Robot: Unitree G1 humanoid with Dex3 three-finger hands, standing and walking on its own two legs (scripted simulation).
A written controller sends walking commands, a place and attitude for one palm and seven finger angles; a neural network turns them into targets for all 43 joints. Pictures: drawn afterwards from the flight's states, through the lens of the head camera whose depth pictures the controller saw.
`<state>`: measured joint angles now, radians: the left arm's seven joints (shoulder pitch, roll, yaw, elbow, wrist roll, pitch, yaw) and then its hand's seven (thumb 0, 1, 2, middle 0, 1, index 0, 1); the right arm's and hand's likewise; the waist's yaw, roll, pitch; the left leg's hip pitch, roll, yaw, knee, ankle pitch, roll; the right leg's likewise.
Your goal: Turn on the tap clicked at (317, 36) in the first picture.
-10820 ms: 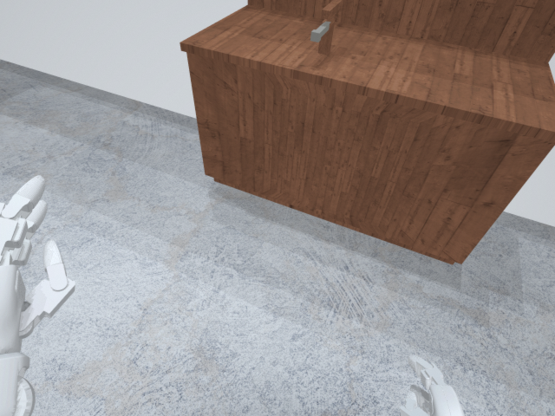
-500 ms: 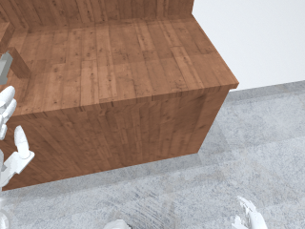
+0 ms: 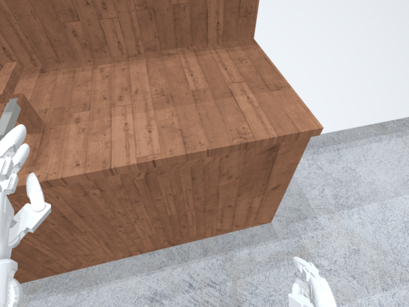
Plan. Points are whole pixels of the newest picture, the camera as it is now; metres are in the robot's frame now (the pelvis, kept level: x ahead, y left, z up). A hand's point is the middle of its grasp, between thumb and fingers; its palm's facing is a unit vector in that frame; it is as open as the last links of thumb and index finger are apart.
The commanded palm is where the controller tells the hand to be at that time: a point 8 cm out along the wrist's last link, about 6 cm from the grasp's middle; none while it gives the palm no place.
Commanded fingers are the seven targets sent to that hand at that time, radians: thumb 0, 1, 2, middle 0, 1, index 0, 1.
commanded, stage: come to a stop and stand still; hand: left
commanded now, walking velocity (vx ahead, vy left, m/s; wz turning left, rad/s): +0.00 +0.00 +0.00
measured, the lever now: (2, 136) +0.42 +0.48 +0.08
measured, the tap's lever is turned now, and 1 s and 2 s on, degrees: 0 0 0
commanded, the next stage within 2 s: look again from close up in 1.46 s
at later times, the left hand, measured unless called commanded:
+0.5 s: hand out of the picture +0.19 +0.31 +0.17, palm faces +0.36 -0.86 -0.36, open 7.4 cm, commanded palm +0.13 +0.34 +0.18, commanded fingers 0.00 0.90 0.90 -0.20 -0.30 -0.20 -0.30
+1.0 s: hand out of the picture +0.21 +0.30 +0.17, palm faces +0.43 -0.84 -0.33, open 7.4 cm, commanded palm +0.16 +0.33 +0.18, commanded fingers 0.00 0.90 0.90 -0.20 -0.30 -0.20 -0.30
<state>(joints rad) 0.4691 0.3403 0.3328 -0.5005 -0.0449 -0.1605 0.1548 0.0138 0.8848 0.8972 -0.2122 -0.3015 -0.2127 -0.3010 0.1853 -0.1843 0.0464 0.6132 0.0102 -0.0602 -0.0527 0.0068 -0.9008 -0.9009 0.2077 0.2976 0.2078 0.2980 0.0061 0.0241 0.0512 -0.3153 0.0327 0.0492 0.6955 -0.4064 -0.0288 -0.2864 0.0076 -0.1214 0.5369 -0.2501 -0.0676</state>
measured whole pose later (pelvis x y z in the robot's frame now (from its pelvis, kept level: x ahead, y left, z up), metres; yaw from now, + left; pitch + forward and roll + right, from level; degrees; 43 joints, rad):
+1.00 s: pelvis -0.01 +0.05 +0.01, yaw +0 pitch -1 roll -1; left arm 0.35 0.33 0.33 -0.37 -0.01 -0.22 0.10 0.01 0.89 0.90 -0.21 -0.30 -0.21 -0.30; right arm 0.24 -0.21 0.04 0.56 -0.02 -0.14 -0.02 0.01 -0.90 -0.90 0.21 0.30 0.21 0.30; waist 0.05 -0.02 0.02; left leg -0.17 -0.04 0.03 0.41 -0.21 0.06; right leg -0.19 0.03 0.02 0.35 -0.14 0.00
